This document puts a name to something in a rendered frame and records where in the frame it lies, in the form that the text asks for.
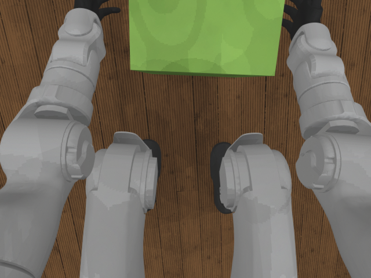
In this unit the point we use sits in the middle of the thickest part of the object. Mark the robot left forearm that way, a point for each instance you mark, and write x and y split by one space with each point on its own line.
71 74

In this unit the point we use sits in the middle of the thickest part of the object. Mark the right robot hand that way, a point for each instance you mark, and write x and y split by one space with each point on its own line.
308 11

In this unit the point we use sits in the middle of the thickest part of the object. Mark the carton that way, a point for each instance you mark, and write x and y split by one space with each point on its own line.
222 38

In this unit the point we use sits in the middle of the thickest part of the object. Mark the robot left thigh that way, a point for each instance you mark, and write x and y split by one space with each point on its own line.
113 233

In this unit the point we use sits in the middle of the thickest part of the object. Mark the left robot upper arm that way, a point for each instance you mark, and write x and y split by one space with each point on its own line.
42 160

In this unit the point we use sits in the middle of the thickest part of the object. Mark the right robot upper arm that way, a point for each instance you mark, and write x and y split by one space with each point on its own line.
337 167

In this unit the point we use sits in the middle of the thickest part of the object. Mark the robot right forearm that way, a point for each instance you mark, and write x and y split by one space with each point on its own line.
322 90

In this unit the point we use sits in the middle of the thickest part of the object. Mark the right robot foot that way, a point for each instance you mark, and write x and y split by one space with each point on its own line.
216 156

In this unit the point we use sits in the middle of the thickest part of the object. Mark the left robot hand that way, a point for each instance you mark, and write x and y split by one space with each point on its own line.
94 5

